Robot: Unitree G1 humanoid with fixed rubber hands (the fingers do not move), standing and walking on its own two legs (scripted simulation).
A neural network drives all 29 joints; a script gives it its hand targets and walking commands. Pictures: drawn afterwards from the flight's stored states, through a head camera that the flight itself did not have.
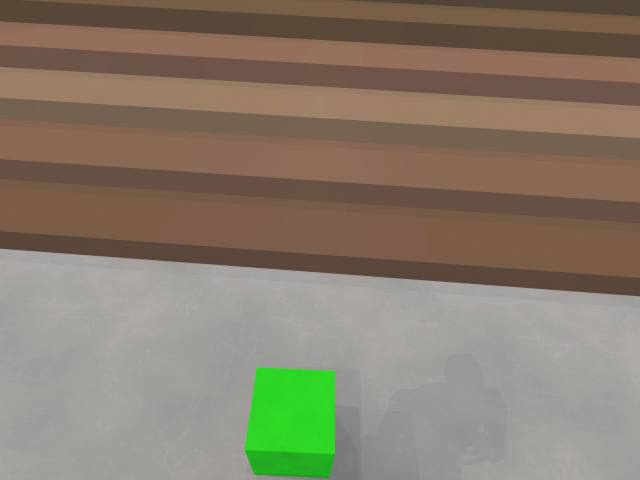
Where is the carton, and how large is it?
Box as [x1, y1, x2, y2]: [245, 367, 334, 477]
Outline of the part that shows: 257,367 245,444 245,451 254,473 329,477 334,455 334,371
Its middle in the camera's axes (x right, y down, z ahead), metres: -0.07 +0.51 +1.05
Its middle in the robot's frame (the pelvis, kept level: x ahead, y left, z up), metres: +0.40 +0.04 -0.64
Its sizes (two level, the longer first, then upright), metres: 0.210 0.200 0.250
